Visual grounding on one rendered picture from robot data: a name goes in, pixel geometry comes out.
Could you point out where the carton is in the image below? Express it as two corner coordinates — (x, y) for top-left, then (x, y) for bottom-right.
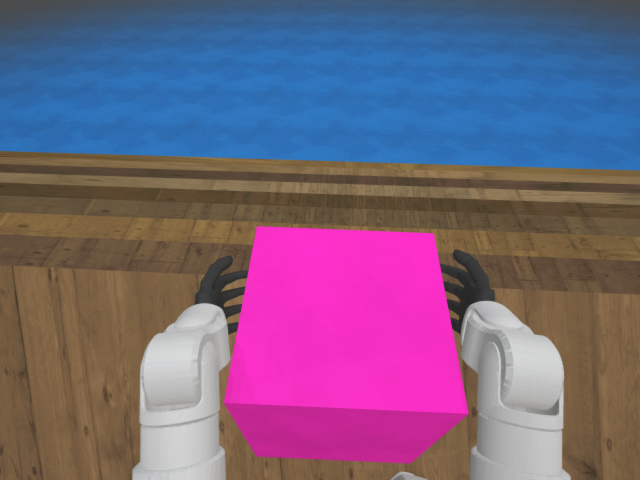
(224, 226), (469, 464)

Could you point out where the robot right forearm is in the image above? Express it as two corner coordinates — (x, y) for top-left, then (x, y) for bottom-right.
(460, 301), (571, 480)

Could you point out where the robot left forearm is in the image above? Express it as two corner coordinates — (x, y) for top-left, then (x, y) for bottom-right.
(132, 303), (231, 480)

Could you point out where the left robot hand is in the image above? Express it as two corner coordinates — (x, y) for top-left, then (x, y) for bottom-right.
(194, 256), (249, 335)

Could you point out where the right robot hand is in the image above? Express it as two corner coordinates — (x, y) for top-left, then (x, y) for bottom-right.
(440, 250), (495, 335)

